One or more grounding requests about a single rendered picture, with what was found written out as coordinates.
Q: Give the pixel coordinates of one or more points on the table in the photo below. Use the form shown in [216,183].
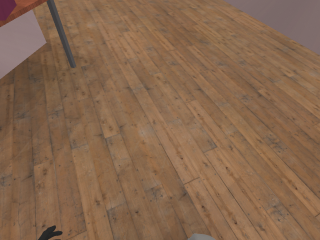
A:
[23,6]

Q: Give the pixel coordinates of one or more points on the carton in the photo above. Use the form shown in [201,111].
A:
[6,7]

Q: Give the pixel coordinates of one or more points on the robot left hand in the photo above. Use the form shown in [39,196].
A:
[48,233]

